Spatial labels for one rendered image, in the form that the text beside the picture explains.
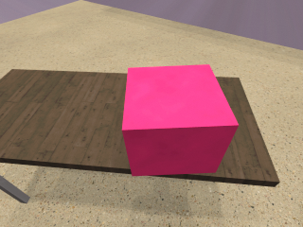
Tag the carton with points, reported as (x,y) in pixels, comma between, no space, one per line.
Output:
(176,120)

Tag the table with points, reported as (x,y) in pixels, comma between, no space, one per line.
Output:
(73,119)

